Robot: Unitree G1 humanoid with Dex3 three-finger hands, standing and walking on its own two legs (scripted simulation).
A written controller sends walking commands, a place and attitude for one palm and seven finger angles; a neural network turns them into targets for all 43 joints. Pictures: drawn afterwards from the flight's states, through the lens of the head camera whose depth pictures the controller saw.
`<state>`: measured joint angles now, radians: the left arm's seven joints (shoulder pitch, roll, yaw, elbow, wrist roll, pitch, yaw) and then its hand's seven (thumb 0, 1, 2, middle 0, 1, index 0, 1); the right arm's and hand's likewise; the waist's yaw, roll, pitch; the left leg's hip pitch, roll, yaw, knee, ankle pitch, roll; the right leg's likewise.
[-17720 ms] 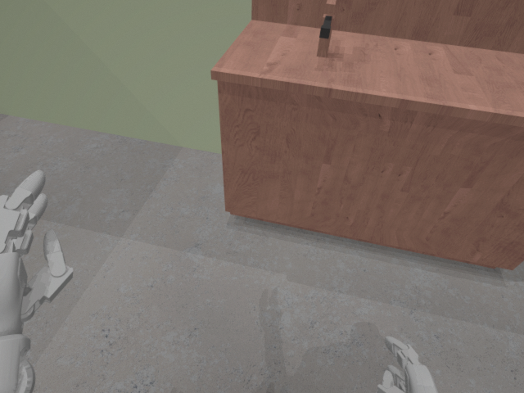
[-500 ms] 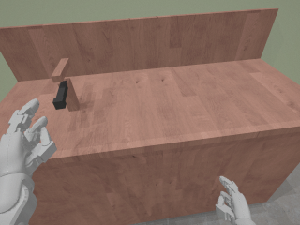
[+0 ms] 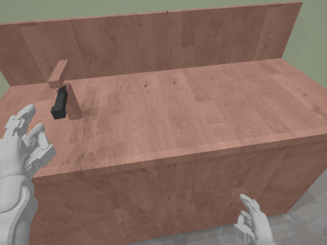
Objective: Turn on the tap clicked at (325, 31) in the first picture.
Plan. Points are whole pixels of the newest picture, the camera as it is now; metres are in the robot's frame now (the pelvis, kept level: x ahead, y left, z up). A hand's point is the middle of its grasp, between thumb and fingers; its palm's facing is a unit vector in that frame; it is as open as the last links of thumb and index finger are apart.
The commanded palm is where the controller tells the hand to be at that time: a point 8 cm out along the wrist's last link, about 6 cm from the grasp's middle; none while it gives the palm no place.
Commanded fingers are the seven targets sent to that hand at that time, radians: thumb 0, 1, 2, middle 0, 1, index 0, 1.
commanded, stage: reach beside the lever's end, fingers flat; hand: left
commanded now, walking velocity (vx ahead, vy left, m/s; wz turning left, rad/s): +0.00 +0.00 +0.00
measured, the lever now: (58, 112) +0.37 +0.36 +0.15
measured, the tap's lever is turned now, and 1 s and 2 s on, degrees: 5 5 5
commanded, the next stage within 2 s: push the lever round in 1.90 s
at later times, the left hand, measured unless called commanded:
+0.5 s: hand (47, 138) +0.25 +0.30 +0.17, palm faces +0.56 -0.82 -0.10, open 7.6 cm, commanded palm +0.21 +0.34 +0.17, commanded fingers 0.00 0.90 0.90 -0.17 -0.22 -0.17 -0.22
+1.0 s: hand (39, 128) +0.30 +0.36 +0.16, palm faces +0.57 -0.81 -0.09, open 7.8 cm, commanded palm +0.25 +0.39 +0.16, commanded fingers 0.00 0.90 0.90 -0.15 -0.16 -0.15 -0.16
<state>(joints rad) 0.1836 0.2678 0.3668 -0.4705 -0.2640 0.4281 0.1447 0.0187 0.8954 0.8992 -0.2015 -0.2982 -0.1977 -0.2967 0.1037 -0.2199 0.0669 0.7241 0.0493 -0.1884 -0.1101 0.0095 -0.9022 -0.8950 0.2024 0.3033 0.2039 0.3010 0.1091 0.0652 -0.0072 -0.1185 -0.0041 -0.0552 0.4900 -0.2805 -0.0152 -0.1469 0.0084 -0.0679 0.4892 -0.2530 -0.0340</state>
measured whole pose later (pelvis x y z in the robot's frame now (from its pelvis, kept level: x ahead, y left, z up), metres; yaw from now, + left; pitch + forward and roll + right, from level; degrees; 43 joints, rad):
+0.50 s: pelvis +0.01 -0.01 +0.00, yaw +0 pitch -3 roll +0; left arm 0.06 0.35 0.49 -0.17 -0.27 0.31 0.07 0.02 0.90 0.90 -0.18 -0.24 -0.18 -0.24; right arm 0.15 -0.25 0.03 0.74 0.06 -0.22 -0.13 0.01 -0.90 -0.90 0.20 0.30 0.20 0.30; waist 0.08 0.06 -0.02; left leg -0.16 0.01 -0.06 0.50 -0.29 -0.03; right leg -0.19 0.02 -0.07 0.51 -0.27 -0.05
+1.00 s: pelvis +0.00 -0.01 +0.00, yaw +0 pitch +1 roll +0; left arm -0.20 0.49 0.59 0.30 -0.23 0.16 -0.04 0.02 0.90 0.90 -0.16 -0.18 -0.16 -0.18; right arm 0.20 -0.27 0.02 0.74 0.07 -0.23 -0.14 0.01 -0.90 -0.89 0.20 0.30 0.20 0.30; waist 0.05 0.05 -0.02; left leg -0.27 0.01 -0.06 0.55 -0.30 -0.02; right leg -0.29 0.02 -0.07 0.54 -0.26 -0.04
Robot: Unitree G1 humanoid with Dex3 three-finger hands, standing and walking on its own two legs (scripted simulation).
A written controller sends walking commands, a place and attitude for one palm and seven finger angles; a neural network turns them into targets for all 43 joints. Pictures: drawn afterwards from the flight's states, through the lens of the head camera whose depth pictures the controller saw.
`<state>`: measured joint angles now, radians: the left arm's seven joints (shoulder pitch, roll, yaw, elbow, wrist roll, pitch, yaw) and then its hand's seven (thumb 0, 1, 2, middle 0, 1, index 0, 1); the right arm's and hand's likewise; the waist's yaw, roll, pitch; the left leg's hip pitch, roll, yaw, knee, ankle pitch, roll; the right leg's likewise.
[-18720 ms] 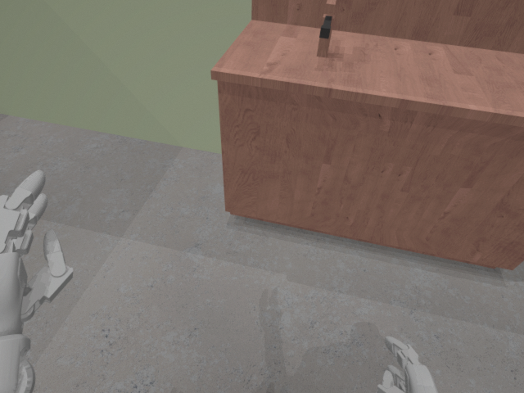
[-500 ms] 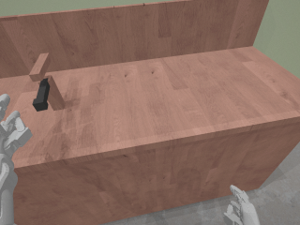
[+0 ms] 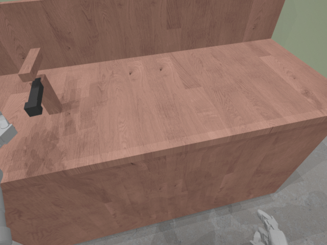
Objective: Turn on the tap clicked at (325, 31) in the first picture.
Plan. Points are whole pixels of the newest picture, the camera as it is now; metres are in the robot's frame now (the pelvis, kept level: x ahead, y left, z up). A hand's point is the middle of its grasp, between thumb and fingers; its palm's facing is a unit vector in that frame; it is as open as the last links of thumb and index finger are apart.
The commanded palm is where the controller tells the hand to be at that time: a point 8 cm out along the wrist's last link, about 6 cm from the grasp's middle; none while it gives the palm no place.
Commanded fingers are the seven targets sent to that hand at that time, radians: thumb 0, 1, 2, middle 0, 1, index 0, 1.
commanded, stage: reach beside the lever's end, fingers flat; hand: left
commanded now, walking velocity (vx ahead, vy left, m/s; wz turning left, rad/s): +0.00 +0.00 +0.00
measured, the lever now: (33, 108) +0.37 +0.37 +0.15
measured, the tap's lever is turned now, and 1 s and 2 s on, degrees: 5 5 8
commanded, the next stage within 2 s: push the lever round in 0.90 s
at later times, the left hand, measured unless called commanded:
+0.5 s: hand (20, 117) +0.34 +0.38 +0.15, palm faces +0.52 -0.85 -0.09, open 7.8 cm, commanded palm +0.28 +0.42 +0.15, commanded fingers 0.00 0.90 0.90 -0.15 -0.15 -0.15 -0.15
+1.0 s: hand (19, 118) +0.34 +0.39 +0.15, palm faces +0.55 -0.83 -0.08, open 7.9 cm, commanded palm +0.29 +0.42 +0.15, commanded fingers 0.00 0.90 0.90 -0.15 -0.15 -0.15 -0.15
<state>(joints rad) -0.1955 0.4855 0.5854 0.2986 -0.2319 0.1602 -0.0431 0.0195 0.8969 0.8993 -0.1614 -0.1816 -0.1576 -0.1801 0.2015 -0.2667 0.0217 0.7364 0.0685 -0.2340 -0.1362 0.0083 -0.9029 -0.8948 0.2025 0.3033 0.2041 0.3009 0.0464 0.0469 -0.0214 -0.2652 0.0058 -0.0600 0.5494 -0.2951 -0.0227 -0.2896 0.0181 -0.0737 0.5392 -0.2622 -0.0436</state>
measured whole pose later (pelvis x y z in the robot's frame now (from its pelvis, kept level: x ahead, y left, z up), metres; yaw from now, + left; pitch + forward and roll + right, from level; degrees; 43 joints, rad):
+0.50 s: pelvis +0.01 +0.02 +0.00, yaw -1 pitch +3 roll -1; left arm -0.27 0.51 0.60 0.46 -0.20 0.04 -0.09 0.02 0.90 0.90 -0.15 -0.15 -0.15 -0.15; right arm 0.30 -0.27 0.01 0.72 0.06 -0.22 -0.11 0.01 -0.90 -0.89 0.20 0.30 0.20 0.30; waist 0.01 0.04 -0.05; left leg -0.31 -0.01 -0.03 0.56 -0.31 0.01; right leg -0.32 0.01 -0.05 0.52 -0.26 -0.01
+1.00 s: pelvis +0.02 +0.01 +0.00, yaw +0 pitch +4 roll -1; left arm -0.32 0.53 0.59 0.50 -0.19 0.09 -0.10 0.02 0.90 0.90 -0.15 -0.15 -0.15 -0.15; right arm 0.23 -0.27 0.02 0.71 0.07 -0.20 -0.12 0.01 -0.90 -0.89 0.20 0.30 0.21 0.30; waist 0.04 0.04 -0.05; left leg -0.31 -0.01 -0.06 0.57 -0.32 -0.01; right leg -0.33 0.01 -0.07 0.53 -0.28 -0.03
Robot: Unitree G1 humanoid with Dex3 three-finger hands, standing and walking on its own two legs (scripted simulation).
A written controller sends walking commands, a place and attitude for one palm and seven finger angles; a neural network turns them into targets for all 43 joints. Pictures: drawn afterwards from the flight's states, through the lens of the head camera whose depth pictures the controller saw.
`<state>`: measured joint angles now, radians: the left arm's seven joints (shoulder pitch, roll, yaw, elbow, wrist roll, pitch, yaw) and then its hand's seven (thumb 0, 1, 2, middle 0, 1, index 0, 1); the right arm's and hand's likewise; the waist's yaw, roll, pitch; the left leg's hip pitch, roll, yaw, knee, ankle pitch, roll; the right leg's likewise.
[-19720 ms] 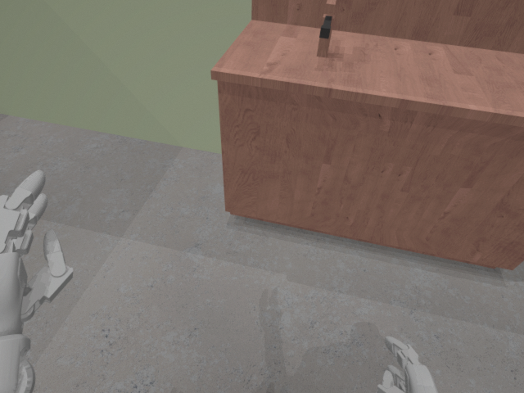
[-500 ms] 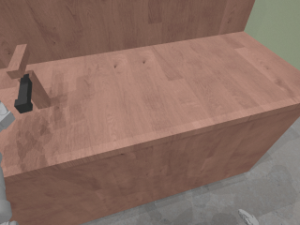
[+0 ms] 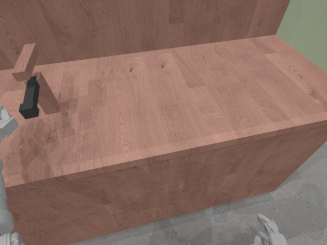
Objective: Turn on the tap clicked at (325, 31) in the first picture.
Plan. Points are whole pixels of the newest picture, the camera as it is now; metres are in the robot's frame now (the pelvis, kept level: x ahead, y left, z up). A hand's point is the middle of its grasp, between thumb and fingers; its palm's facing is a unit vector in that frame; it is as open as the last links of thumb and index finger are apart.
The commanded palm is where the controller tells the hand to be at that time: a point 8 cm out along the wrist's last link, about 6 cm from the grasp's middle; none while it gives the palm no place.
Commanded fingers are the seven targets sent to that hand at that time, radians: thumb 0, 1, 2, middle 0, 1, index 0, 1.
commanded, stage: push the lever round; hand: left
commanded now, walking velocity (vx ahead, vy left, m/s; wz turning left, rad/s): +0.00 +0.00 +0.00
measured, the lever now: (29, 110) +0.36 +0.35 +0.15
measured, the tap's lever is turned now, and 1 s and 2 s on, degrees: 5 8 34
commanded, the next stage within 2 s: none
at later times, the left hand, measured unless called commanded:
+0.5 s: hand (16, 124) +0.32 +0.36 +0.15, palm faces +0.56 -0.83 -0.07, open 7.9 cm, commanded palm +0.28 +0.39 +0.15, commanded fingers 0.00 0.90 0.90 -0.15 -0.15 -0.15 -0.15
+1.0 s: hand (29, 121) +0.33 +0.34 +0.14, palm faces +0.59 -0.81 -0.05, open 7.8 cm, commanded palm +0.29 +0.36 +0.15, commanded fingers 0.00 0.90 0.90 -0.15 -0.15 -0.15 -0.15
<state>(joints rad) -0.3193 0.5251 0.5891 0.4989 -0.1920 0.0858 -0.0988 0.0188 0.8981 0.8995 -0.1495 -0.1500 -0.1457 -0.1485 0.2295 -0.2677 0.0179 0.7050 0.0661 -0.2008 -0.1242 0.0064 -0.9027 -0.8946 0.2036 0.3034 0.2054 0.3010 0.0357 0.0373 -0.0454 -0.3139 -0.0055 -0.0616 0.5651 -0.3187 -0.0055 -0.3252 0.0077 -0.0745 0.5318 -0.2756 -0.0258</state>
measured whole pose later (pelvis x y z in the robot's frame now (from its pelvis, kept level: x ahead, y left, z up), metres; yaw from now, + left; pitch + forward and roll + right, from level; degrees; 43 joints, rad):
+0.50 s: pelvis +0.00 -0.01 +0.00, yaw -1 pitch +4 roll -1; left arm -0.27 0.50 0.61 0.47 -0.20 0.06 -0.08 0.02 0.90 0.90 -0.15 -0.15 -0.15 -0.15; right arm 0.27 -0.27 0.00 0.73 0.07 -0.18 -0.12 0.01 -0.90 -0.89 0.20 0.30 0.20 0.30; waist 0.03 0.05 -0.05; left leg -0.30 0.01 -0.05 0.56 -0.32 -0.01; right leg -0.32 0.02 -0.07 0.53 -0.27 -0.03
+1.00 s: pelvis -0.01 +0.01 +0.00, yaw -1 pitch +3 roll -1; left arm -0.30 0.39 0.52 0.37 -0.17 0.07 0.08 0.03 0.91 0.90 -0.15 -0.15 -0.15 -0.15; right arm 0.24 -0.25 0.01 0.72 0.05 -0.18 -0.11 0.01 -0.90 -0.89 0.20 0.30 0.20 0.30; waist 0.04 0.04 -0.03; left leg -0.30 -0.01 -0.04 0.56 -0.31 0.00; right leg -0.32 0.01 -0.06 0.53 -0.26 -0.02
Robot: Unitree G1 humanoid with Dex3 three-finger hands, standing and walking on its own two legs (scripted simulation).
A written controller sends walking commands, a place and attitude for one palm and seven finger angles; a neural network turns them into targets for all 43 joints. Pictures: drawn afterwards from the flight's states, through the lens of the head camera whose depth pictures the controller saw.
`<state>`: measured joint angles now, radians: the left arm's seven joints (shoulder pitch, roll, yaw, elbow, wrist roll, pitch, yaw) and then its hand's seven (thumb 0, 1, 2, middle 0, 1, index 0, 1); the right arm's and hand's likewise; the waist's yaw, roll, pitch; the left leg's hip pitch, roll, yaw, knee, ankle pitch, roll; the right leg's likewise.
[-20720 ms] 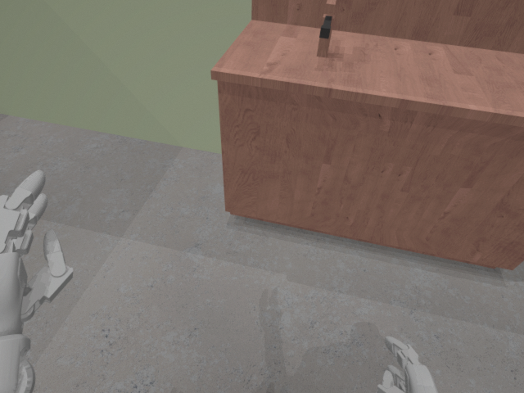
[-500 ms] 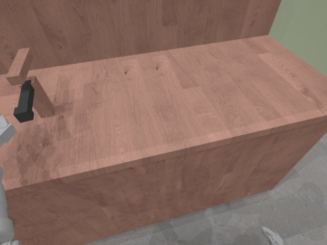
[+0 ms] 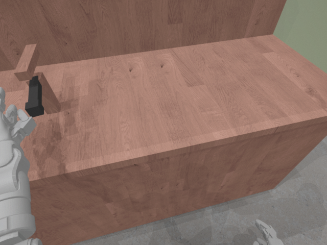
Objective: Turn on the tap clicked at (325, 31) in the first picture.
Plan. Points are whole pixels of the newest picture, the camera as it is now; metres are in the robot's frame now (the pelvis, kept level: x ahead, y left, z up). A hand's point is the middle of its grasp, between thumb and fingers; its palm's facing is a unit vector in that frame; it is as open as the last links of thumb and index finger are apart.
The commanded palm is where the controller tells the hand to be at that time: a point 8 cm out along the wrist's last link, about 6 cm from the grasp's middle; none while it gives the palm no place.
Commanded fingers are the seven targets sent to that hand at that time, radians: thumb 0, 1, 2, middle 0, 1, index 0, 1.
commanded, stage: push the lever round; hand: left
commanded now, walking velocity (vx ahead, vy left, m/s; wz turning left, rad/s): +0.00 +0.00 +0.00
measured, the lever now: (34, 108) +0.36 +0.34 +0.15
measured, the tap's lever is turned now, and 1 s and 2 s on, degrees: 8 34 55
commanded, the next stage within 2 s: none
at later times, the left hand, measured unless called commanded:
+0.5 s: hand (49, 115) +0.35 +0.30 +0.14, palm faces +0.68 -0.73 -0.04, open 7.7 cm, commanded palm +0.31 +0.32 +0.15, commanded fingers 0.00 0.90 0.90 -0.15 -0.15 -0.15 -0.15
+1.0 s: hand (62, 110) +0.37 +0.28 +0.15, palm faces +0.76 -0.65 -0.03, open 7.7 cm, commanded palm +0.33 +0.30 +0.15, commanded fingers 0.00 0.90 0.90 -0.15 -0.15 -0.15 -0.15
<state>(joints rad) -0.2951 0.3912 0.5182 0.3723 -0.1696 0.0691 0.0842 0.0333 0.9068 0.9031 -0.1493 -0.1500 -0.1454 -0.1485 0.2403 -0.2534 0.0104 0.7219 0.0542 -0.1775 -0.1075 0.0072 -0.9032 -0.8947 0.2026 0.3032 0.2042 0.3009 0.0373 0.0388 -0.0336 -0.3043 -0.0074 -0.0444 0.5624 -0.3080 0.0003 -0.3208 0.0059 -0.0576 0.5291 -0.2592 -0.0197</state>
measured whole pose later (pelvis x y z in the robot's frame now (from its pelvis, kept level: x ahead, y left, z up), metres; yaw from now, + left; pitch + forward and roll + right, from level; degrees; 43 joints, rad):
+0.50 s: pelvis +0.00 +0.00 +0.00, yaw +0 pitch +2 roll +0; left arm -0.35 0.28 0.42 0.32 -0.12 0.13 0.31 0.04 0.94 0.91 -0.15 -0.15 -0.15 -0.15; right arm 0.18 -0.24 0.01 0.74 0.04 -0.14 -0.10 0.01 -0.90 -0.89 0.20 0.30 0.20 0.30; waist 0.04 0.04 -0.03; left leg -0.29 -0.01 -0.05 0.55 -0.30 0.00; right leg -0.31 0.00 -0.06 0.53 -0.26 -0.02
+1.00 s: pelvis +0.00 -0.01 +0.00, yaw +0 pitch +2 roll +0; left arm -0.44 0.21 0.39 0.37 -0.06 0.16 0.51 0.03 0.94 0.92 -0.15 -0.15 -0.15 -0.15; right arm 0.17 -0.24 -0.01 0.77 0.02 -0.09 -0.10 0.01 -0.90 -0.89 0.20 0.30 0.20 0.30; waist 0.03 0.04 -0.04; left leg -0.30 0.00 -0.05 0.55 -0.29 -0.01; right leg -0.32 0.01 -0.06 0.54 -0.26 -0.03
